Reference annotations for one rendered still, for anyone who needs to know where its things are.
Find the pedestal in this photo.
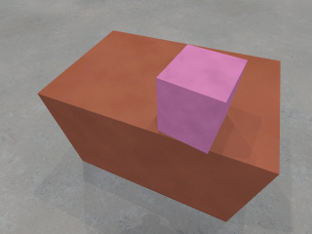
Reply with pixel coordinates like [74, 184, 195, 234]
[38, 30, 281, 222]

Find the carton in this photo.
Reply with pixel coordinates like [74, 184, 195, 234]
[156, 44, 248, 154]

